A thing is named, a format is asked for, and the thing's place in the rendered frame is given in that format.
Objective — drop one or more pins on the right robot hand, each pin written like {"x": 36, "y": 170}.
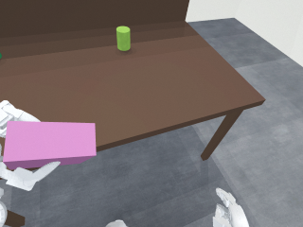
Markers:
{"x": 233, "y": 217}

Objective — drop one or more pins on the left robot hand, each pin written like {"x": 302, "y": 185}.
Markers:
{"x": 20, "y": 177}

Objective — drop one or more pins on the table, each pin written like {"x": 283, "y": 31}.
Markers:
{"x": 60, "y": 63}

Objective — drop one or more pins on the sponge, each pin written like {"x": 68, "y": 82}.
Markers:
{"x": 30, "y": 144}

